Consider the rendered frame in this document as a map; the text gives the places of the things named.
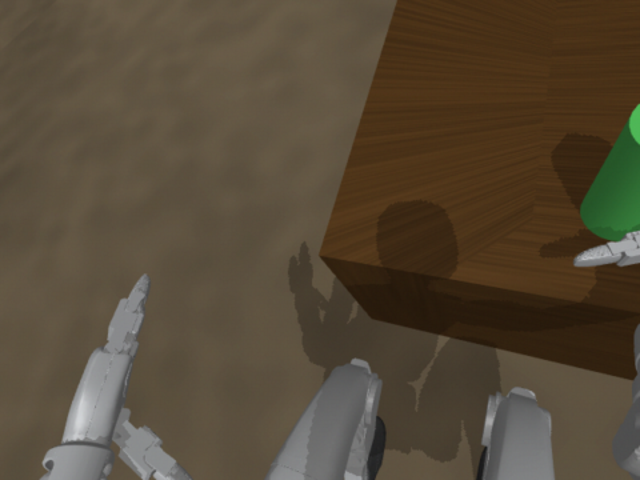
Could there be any left robot arm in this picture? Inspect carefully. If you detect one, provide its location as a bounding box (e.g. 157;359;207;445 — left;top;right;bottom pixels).
39;441;115;480

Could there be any right robot arm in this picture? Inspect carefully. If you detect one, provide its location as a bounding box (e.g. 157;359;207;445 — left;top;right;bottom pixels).
612;323;640;480

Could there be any bottle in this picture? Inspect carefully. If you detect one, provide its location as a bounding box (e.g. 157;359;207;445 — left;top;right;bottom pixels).
580;104;640;242

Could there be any right robot hand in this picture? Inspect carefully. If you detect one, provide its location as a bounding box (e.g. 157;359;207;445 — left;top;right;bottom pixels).
573;230;640;267

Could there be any left robot foot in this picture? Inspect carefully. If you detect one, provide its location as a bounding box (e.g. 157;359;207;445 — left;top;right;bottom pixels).
366;415;386;480

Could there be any left robot hand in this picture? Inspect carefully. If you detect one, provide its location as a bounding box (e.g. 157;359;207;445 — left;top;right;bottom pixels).
61;274;193;480

